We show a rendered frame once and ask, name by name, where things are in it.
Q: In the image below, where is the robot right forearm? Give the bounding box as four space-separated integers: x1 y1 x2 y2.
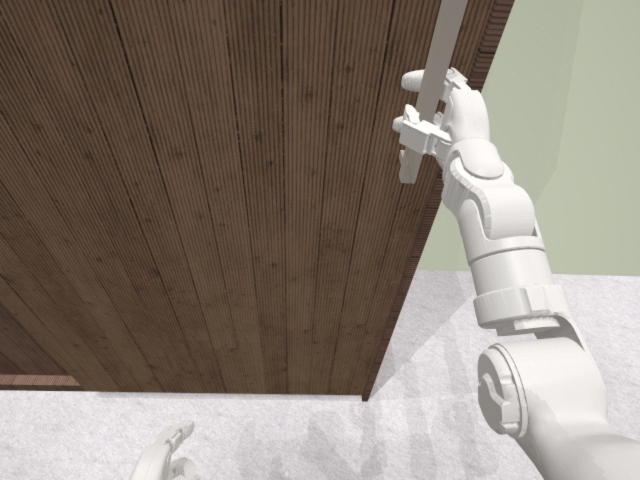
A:
441 138 608 416

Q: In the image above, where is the right robot hand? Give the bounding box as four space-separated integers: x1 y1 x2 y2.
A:
392 67 490 169

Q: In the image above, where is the left robot hand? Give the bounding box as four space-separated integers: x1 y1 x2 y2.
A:
129 420 201 480

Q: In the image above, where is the wardrobe door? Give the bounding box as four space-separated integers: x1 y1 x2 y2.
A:
0 0 494 395
0 300 70 375

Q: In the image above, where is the right robot upper arm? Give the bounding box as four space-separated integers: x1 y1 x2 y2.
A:
478 337 640 480

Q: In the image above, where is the handle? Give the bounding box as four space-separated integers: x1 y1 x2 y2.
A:
399 0 468 184

